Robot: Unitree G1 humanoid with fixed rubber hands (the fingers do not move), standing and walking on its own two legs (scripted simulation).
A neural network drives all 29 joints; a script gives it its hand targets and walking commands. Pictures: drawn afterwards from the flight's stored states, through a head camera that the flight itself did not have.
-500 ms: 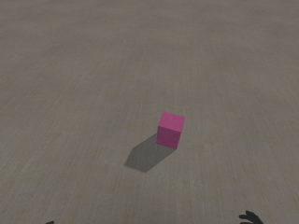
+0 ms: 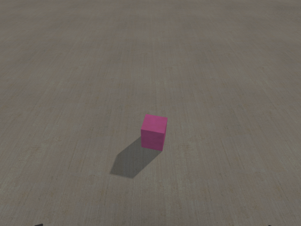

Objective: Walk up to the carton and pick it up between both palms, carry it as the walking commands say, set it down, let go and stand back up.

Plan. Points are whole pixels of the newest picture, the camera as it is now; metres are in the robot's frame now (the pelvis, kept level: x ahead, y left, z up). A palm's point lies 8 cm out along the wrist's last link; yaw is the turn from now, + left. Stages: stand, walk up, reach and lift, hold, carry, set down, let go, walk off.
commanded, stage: walk up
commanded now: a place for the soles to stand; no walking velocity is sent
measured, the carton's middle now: (154, 132) +0.94 -0.07 -0.65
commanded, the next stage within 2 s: none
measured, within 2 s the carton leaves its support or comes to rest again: neither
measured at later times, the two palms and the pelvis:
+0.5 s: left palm out of the picture +0.16 +0.31 -0.06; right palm (276, 220) +0.18 -0.35 -0.09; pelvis +0.10 -0.01 +0.01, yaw -6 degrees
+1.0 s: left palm (42, 181) +0.30 +0.32 -0.07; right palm (261, 202) +0.23 -0.33 -0.09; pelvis +0.20 +0.00 +0.00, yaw -13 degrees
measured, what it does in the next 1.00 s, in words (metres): walks ahead: right foot, then left foot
